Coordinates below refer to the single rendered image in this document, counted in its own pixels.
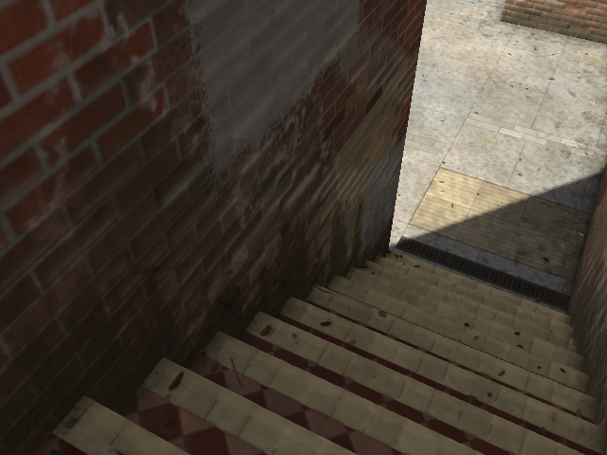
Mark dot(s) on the stairs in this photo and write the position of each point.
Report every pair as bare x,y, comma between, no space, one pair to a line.
399,357

